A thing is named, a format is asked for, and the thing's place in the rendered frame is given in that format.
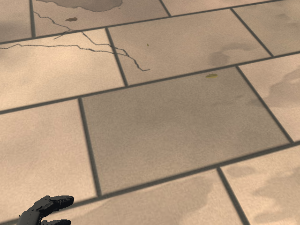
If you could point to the left robot hand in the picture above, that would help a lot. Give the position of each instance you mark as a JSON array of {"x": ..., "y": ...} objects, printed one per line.
[{"x": 43, "y": 208}]

